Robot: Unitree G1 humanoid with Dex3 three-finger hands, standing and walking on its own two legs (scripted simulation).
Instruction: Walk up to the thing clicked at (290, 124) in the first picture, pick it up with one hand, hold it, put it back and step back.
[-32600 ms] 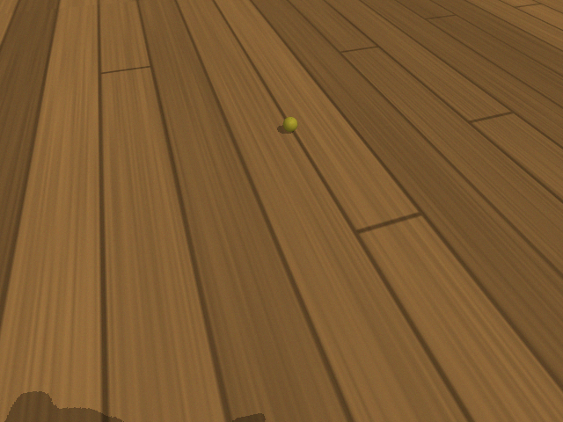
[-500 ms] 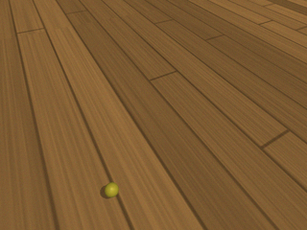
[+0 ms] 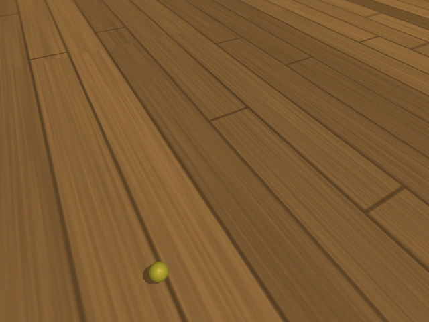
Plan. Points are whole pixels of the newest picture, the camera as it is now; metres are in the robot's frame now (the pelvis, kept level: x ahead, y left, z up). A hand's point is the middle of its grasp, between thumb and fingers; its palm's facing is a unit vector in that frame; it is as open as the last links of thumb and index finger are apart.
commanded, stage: stand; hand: left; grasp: from above
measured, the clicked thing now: (158, 271) +0.46 +0.24 -0.73
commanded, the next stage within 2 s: step back in 1.56 s
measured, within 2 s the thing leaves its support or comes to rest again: neither
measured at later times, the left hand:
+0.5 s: hand out of the picture +0.07 +0.24 -0.16, palm faces +0.01 -0.94 -0.33, open 7.4 cm
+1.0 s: hand out of the picture +0.08 +0.24 -0.16, palm faces +0.00 -0.94 -0.34, open 7.4 cm
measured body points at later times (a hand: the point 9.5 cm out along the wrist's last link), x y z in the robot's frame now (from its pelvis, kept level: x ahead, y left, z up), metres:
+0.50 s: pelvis +0.01 +0.00 +0.00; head +0.02 -0.01 +0.45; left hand +0.07 +0.29 -0.14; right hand +0.07 -0.29 -0.14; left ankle +0.04 +0.13 -0.74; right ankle +0.00 -0.15 -0.74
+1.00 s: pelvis +0.02 -0.01 +0.00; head +0.03 -0.01 +0.45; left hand +0.08 +0.29 -0.13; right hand +0.09 -0.30 -0.14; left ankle +0.04 +0.13 -0.74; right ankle +0.00 -0.15 -0.74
